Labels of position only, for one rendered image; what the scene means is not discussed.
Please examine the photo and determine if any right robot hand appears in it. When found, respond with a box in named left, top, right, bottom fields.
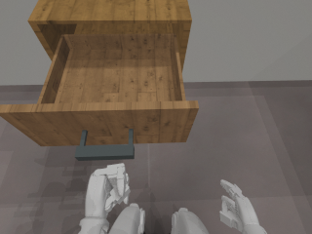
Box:
left=219, top=179, right=259, bottom=233

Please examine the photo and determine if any drawer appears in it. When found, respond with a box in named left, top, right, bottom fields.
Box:
left=0, top=33, right=199, bottom=147

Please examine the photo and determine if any robot right forearm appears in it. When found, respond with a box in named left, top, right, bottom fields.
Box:
left=242, top=224, right=267, bottom=234

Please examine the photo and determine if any left robot hand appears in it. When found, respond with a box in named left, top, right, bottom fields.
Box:
left=85, top=163, right=131, bottom=219

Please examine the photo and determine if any left robot thigh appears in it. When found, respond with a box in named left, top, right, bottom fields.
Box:
left=108, top=206, right=145, bottom=234

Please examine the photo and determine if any cabinet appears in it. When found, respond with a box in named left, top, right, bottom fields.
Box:
left=28, top=0, right=192, bottom=73

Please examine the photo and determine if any robot thigh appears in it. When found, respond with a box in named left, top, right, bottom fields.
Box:
left=172, top=211, right=210, bottom=234
left=108, top=206, right=145, bottom=234

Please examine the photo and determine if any right robot thigh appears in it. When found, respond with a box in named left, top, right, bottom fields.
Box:
left=172, top=211, right=210, bottom=234

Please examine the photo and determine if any handle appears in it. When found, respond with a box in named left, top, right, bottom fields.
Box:
left=74, top=129, right=135, bottom=161

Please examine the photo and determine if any robot left forearm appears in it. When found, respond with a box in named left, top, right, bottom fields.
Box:
left=78, top=216, right=109, bottom=234

